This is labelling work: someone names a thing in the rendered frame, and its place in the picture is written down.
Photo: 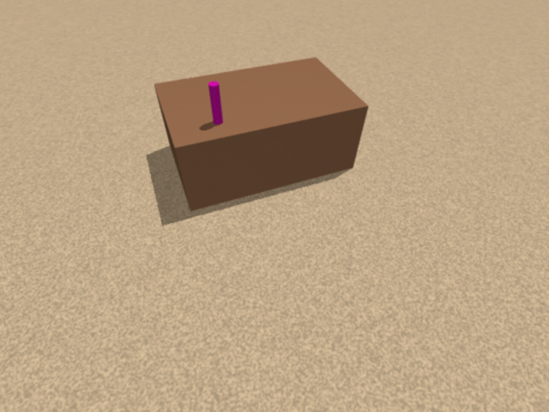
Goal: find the can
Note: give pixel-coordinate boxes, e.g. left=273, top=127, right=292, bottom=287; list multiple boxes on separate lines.
left=208, top=82, right=223, bottom=124

